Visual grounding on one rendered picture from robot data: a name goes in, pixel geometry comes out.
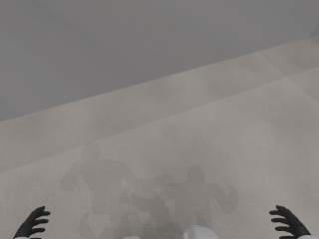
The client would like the left robot hand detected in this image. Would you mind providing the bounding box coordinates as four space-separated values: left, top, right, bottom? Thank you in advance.
13 206 51 239

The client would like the right robot hand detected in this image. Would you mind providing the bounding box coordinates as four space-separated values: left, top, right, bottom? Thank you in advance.
269 205 311 239

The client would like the robot right thigh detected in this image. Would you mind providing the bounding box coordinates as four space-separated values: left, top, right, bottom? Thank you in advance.
182 226 219 239

